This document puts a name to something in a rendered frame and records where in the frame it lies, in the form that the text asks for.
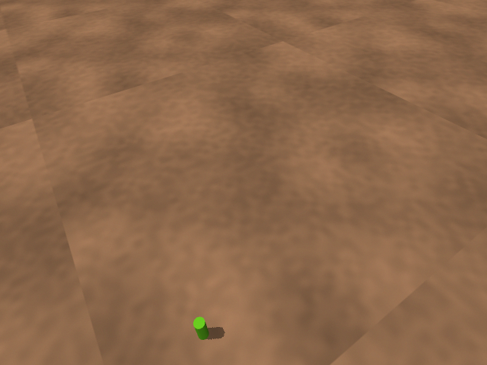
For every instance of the can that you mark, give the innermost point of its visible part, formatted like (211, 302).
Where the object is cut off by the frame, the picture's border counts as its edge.
(201, 328)

